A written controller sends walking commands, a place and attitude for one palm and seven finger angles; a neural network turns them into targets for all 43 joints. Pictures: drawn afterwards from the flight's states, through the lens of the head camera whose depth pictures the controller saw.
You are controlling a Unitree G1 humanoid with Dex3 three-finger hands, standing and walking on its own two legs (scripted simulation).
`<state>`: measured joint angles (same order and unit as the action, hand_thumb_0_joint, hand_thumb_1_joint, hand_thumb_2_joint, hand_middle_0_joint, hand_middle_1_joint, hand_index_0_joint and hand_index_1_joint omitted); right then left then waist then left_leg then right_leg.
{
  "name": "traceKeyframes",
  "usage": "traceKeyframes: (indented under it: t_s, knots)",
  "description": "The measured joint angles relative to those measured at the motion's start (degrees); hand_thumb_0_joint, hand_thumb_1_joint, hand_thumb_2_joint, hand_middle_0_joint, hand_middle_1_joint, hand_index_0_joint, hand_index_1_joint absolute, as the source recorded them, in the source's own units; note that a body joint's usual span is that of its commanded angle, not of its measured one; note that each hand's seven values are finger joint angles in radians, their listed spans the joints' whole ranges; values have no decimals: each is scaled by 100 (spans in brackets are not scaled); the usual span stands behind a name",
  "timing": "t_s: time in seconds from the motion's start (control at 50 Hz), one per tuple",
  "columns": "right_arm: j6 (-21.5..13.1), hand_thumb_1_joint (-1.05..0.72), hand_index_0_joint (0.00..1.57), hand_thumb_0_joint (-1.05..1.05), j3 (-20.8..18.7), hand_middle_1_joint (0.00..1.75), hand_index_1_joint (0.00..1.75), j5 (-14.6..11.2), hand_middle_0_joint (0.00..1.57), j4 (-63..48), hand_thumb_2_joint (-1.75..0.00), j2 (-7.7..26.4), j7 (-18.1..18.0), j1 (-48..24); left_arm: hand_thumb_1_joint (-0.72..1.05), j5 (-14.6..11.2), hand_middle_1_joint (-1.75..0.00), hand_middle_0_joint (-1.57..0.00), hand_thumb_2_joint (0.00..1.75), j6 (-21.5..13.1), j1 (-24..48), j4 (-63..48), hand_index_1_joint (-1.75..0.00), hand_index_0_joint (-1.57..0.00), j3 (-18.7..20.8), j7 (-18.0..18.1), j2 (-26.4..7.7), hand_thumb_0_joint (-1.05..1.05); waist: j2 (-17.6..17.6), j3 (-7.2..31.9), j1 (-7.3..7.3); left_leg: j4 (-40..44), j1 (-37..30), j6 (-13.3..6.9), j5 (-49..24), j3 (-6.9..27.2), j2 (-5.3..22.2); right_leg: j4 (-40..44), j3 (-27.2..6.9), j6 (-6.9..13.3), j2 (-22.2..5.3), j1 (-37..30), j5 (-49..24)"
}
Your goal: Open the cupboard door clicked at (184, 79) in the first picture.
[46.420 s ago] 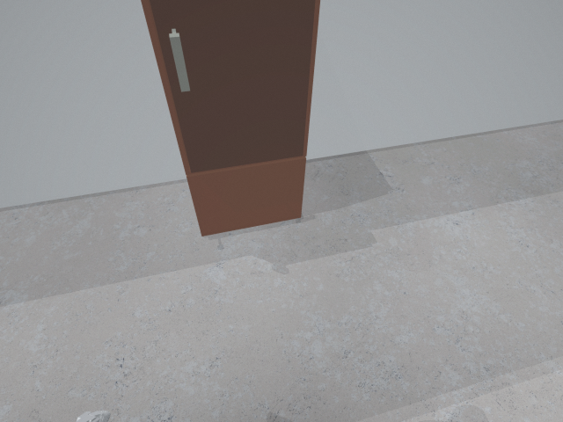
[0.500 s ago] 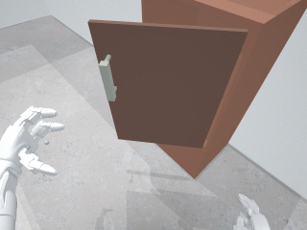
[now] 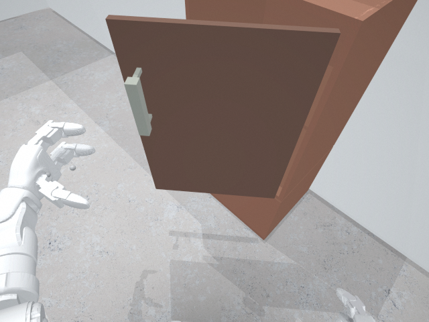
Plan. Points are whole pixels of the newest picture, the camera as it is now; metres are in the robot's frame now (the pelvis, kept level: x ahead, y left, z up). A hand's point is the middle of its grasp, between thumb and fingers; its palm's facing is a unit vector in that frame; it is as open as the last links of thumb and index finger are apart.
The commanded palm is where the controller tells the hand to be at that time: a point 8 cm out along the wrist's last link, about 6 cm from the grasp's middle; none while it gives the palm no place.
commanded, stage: move the hooked fingers beside the handle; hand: left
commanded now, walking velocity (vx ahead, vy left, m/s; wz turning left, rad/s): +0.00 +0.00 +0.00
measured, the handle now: (141, 102) +0.56 +0.18 +0.08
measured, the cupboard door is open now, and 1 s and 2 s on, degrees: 40 40 40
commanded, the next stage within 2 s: slide the fingers in behind the handle in 1.92 s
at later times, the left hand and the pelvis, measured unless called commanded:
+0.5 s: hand (91, 141) +0.42 +0.25 +0.10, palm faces -0.04 -1.00 -0.01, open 14.0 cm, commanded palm +0.40 +0.30 +0.10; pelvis +0.01 +0.01 +0.00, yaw -1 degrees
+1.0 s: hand (103, 117) +0.49 +0.25 +0.10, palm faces -0.05 -1.00 +0.00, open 14.0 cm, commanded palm +0.48 +0.30 +0.09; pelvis +0.00 +0.01 -0.02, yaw -2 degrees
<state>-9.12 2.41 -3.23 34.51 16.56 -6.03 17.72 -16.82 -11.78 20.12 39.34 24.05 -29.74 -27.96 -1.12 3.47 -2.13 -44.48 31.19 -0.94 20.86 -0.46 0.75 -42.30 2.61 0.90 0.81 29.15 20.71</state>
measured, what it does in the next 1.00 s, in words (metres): stands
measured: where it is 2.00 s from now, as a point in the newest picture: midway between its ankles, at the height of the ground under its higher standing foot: outside the picture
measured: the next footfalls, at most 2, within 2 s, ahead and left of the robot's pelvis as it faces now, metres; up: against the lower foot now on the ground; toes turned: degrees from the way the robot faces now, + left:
none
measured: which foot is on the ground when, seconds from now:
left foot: down 0.00-1.00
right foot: down 0.00-1.00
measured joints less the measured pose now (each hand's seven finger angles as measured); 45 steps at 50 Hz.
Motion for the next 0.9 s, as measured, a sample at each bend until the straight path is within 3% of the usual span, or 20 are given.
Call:
traceKeyframes:
  t_s: [0.44, 0.64, 0.9]
  knots:
    - [487, -90, 20, 1, -38, 30, 30, 56, 20, 82, -90, -40, 151, 238, -50, 321, -120, -30, 30, -291, 1120, 1059, -120, -30, -137, 292, -42, -1, 46, 83, -174, -104, 301, -93, 80, -83, -26, -39, -85, -94, -28, 292, 18]
    - [667, -90, 20, 1, -15, 30, 30, 91, 20, 118, -90, -28, 192, 255, -50, 484, -120, -30, 30, -506, 1826, 1866, -120, -30, -72, 300, -287, -1, 70, 87, -281, -275, 577, -90, 125, -63, 2, -172, -66, -89, -3, 549, 44]
    - [900, -90, 20, 1, -17, 30, 30, 147, 20, 190, -90, 60, 225, 463, -50, 737, -120, -30, 30, -582, 2747, 2769, -120, -30, 113, 268, -821, -1, 74, 80, -562, -563, 1115, -74, 193, -52, 80, -401, -58, -68, 70, 1073, 69]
